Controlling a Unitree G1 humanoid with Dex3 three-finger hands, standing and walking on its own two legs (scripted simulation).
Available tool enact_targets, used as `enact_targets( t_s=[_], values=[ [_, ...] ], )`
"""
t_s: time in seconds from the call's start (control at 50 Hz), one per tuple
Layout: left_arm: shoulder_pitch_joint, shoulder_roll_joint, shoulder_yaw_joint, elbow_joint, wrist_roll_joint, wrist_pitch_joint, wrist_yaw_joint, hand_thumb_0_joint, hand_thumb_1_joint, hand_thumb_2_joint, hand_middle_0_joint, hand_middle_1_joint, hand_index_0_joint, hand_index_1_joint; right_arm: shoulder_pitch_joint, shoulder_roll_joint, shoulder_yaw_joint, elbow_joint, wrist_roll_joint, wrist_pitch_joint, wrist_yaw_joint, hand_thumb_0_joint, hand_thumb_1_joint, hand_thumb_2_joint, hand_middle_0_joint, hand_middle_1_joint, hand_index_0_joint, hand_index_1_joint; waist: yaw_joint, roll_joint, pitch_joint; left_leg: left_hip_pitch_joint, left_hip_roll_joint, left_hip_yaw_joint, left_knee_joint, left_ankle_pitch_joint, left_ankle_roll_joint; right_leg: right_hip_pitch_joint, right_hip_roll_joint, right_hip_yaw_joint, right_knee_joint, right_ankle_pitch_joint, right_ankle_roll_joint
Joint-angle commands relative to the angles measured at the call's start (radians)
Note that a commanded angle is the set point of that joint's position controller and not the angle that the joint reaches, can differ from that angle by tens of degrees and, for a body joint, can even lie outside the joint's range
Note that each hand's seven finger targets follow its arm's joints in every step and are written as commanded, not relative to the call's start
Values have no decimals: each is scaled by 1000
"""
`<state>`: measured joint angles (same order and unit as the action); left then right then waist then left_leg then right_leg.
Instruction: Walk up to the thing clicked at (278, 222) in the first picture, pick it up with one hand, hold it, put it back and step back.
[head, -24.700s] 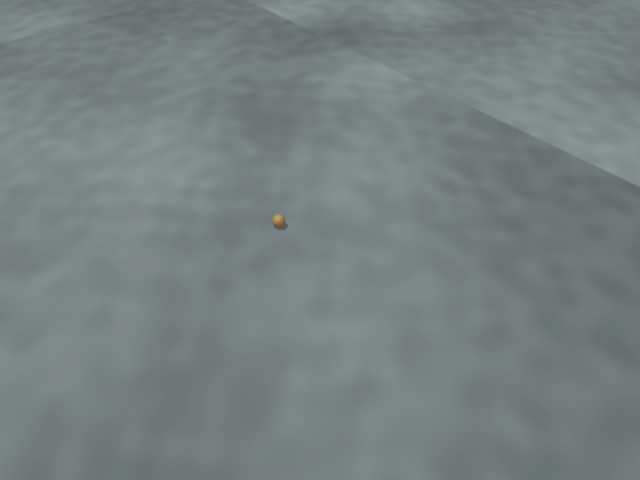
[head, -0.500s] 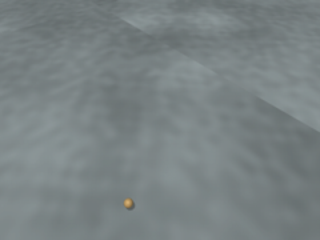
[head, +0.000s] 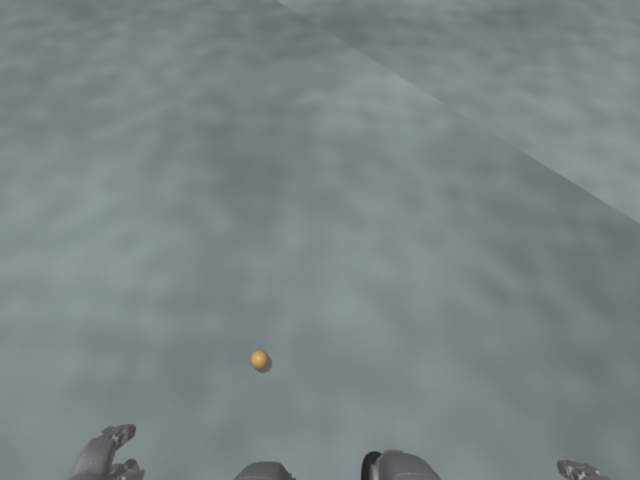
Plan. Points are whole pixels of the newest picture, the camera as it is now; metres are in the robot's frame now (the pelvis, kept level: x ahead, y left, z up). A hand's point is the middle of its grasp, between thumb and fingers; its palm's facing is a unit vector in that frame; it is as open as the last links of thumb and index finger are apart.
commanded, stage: walk up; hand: left
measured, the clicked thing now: (259, 359) +0.48 +0.21 -0.73
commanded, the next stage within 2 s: none
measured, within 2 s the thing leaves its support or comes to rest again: neither
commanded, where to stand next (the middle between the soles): +0.11 -0.02 m, yaw +0 degrees
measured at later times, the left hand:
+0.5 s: hand out of the picture +0.11 +0.26 -0.13, palm faces -0.13 -0.90 -0.41, open 7.4 cm
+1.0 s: hand (149, 464) +0.15 +0.26 -0.16, palm faces -0.07 -0.92 -0.38, open 7.4 cm
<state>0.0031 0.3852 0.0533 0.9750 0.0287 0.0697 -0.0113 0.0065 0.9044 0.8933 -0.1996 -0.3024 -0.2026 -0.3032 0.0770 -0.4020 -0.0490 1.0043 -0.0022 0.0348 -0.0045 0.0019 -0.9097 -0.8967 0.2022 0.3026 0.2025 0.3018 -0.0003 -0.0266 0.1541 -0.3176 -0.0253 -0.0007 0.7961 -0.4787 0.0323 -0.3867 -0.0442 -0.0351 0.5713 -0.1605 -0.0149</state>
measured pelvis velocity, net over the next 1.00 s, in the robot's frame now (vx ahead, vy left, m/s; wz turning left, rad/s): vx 0.01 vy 0.00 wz -0.06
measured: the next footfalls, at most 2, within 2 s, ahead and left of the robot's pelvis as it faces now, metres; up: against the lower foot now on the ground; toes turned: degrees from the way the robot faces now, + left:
right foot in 0.46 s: +0.06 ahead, -0.15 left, +0.00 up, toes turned -5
left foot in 0.80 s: +0.14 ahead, +0.12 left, +0.00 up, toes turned -4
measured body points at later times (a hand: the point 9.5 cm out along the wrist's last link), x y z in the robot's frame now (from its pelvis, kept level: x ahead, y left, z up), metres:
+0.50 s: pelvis +0.01 -0.02 +0.00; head +0.03 -0.02 +0.45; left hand +0.12 +0.30 -0.11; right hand -0.01 -0.36 -0.11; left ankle -0.03 +0.12 -0.71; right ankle +0.02 -0.15 -0.73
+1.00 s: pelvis +0.01 +0.00 -0.01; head +0.08 +0.01 +0.43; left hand +0.16 +0.31 -0.13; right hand +0.11 -0.32 -0.12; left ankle +0.10 +0.12 -0.73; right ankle -0.04 -0.13 -0.67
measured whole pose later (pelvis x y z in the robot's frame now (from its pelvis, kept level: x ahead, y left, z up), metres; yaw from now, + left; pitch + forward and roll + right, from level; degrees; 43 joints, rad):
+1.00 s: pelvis +0.01 +0.00 -0.01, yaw -4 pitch -2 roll +0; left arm 0.08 0.40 0.04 0.85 -0.01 0.06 0.03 0.01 0.91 0.89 -0.20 -0.30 -0.20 -0.30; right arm 0.12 -0.37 -0.04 0.82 -0.02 0.02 -0.01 0.00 -0.91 -0.90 0.21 0.30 0.21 0.30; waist 0.00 -0.03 0.20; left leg -0.42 0.02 -0.01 0.68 -0.22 0.01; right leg -0.40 0.06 0.08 1.13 -0.57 -0.02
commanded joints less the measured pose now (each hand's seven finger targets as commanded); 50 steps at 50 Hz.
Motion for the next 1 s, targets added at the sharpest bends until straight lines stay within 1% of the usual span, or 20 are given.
enact_targets(
  t_s=[0.0, 0.04, 0.08, 0.14, 0.26, 0.36, 0.4, 0.42, 0.44, 0.46, 0.48, 0.56, 0.68, 0.72, 0.76, 0.78, 0.8, 0.82, 0.9, 0.98],
  values=[
    [-61, 218, 43, -110, 12, -19, 14, 0, 900, 900, -200, -300, -200, -300, 204, -167, -51, -20, -11, -23, -6, 0, -900, -900, 200, 300, 200, 300, -44, -114, -251, 116, 35, -7, -244, 100, 6, 74, -178, 190, -36, 64, -139],
    [9, 137, 25, -124, -5, -6, 2, 0, 900, 900, -200, -300, -200, -300, 133, -274, -76, -55, -61, -53, -13, 0, -900, -900, 200, 300, 200, 300, -2, 230, -177, 161, 302, -465, -545, 135, 74, -141, 60, 107, 247, -318, -24],
    [-1, 216, 55, -105, 13, 1, 13, 0, 900, 900, -200, -300, -200, -300, 32, -353, -92, -107, -49, -68, -23, 0, -900, -900, 200, 300, 200, 300, -11, 151, -123, -73, 429, -539, -557, 197, 217, -44, 64, 258, 460, -387, 1],
    [95, 223, 63, -79, -7, -11, 1, 0, 900, 900, -200, -300, -200, -300, 28, -269, -75, -117, -43, -95, -34, 0, -900, -900, 200, 300, 200, 300, 35, 112, -160, 166, 277, -269, -447, 383, 138, -107, 81, 242, 472, -245, 7],
    [7, 239, 57, -137, 4, -80, -34, 0, 900, 900, -200, -300, -200, -300, 259, -290, -107, -129, -46, -101, 10, 0, -900, -900, 200, 300, 200, 300, -111, 186, -51, 419, 315, -351, -591, -58, 186, -281, 56, 146, 234, -302, 25],
    [122, 197, 50, -118, -5, -124, -36, 0, 900, 900, -200, -300, -200, -300, 239, -269, -95, -184, -41, -83, 33, 0, -900, -900, 200, 300, 200, 300, -71, 244, -77, 271, 253, -150, -482, 297, 164, 22, 57, 0, -10, -277, 4],
    [301, 181, 58, -68, -9, -136, -19, 0, 900, 900, -200, -300, -200, -300, 169, -247, -83, -217, -27, -65, 38, 0, -900, -900, 200, 300, 200, 300, 29, 192, -135, 162, 201, -57, -301, 439, 117, 284, 80, -55, -219, -51, -6],
    [373, 213, 70, -41, -4, -141, -2, 0, 900, 900, -200, -300, -200, -300, 174, -182, -58, -231, -14, -58, 34, 0, -900, -900, 200, 300, 200, 300, 65, 48, -185, 77, 149, -13, -143, 393, 77, 426, 54, -4, -255, 11, -5],
    [398, 283, 92, -47, 8, -145, 12, 0, 900, 900, -200, -300, -200, -300, 201, -104, -29, -257, -1, -57, 31, 0, -900, -900, 200, 300, 200, 300, 70, -175, -195, -149, 56, 21, 68, 131, 23, 542, -134, 318, -313, -88, -54],
    [349, 354, 91, -88, 6, -149, 17, 0, 900, 900, -200, -300, -200, -300, 193, -134, -35, -251, -2, -42, 23, 0, -900, -900, 200, 300, 200, 300, 63, -159, -157, -248, -9, -56, 170, -90, -1, 433, -348, 610, -385, -248, -166],
    [294, 367, 90, -108, -1, -143, 15, 0, 900, 900, -200, -300, -200, -300, 186, -220, -65, -229, -9, -38, 11, 0, -900, -900, 200, 300, 200, 300, 55, -60, -78, -228, 33, -130, 274, -107, -6, 301, -384, 610, -359, -266, -261],
    [196, 268, 59, -143, -14, -146, 28, 0, 900, 900, -200, -300, -200, -300, 293, -196, -59, -154, 0, -30, 18, 0, -900, -900, 200, 300, 200, 300, -12, -108, -44, -126, 51, -169, 194, 67, -31, 185, -207, 218, -301, 57, -175],
    [127, 251, 47, -180, -31, -96, 43, 0, 900, 900, -200, -300, -200, -300, 244, -177, -48, -150, -2, -12, 3, 0, -900, -900, 200, 300, 200, 300, -7, -195, -85, -18, 21, -23, -8, 112, -36, 157, -204, 122, -44, 672, -175],
    [104, 257, 45, -199, -37, -71, 47, 0, 900, 900, -200, -300, -200, -300, 242, -187, -59, -161, -6, -10, -2, 0, -900, -900, 200, 300, 200, 300, -24, -178, -127, 11, 9, 5, -95, 187, -15, 150, -182, 113, 53, 609, -155],
    [93, 236, 40, -211, -49, -54, 50, 0, 900, 900, -200, -300, -200, -300, 249, -227, -74, -163, -14, -19, -4, 0, -900, -900, 200, 300, 200, 300, -39, -44, -167, 102, 54, -32, -219, 708, 0, 94, -110, 87, 181, 345, -80],
    [122, 202, 36, -215, -63, -45, 54, 0, 900, 900, -200, -300, -200, -300, 212, -283, -90, -189, -21, -20, -7, 0, -900, -900, 200, 300, 200, 300, -29, 114, -182, 104, 207, -233, -291, 956, 84, 61, 18, 47, 354, 137, -25],
    [142, 186, 34, -217, -74, -33, 61, 0, 900, 900, -200, -300, -200, -300, 204, -320, -97, -210, -7, -24, -3, 0, -900, -900, 200, 300, 200, 300, -37, 222, -231, 139, 344, -412, -340, 1136, 217, 17, 132, 60, 524, -403, -15],
    [134, 200, 41, -202, -63, -21, 70, 0, 900, 900, -200, -300, -200, -300, 213, -335, -105, -209, -7, -26, -6, 0, -900, -900, 200, 300, 200, 300, -52, 223, -259, 103, 393, -498, -354, 1063, 275, 19, 137, 159, 683, -545, -16],
    [213, 202, 47, -153, -52, -20, 59, 0, 900, 900, -200, -300, -200, -300, 66, -238, -75, -257, -10, -25, -33, 0, -900, -900, 200, 300, 200, 300, 28, 171, -231, 71, 293, -266, -285, 768, 216, -35, 88, 178, 715, -408, -16],
    [176, 188, 52, -157, -15, -42, 24, 0, 900, 900, -200, -300, -200, -300, 133, -246, -79, -242, -31, -40, -24, 0, -900, -900, 200, 300, 200, 300, -29, 161, -256, 155, 266, -288, -323, 299, 193, 5, 55, 80, 323, -416, 7]
  ],
)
